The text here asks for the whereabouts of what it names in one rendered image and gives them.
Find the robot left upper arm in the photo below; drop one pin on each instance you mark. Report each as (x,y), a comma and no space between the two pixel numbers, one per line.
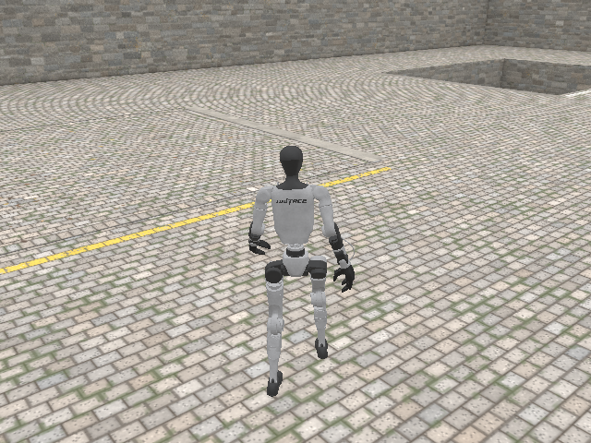
(260,208)

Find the left robot forearm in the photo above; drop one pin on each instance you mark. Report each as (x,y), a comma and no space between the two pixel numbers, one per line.
(253,238)

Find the robot right upper arm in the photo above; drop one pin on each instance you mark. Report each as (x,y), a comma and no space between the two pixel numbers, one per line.
(322,194)

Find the robot right hand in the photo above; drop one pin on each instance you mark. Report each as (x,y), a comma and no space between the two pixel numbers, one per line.
(349,277)

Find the robot right shin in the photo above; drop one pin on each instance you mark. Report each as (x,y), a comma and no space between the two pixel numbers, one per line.
(320,317)

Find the robot left thigh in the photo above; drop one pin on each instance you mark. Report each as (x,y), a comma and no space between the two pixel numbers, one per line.
(274,286)

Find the robot left hand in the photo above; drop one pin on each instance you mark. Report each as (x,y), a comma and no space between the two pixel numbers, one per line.
(258,251)

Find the right robot forearm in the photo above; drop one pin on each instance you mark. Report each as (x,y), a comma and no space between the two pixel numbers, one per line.
(338,249)

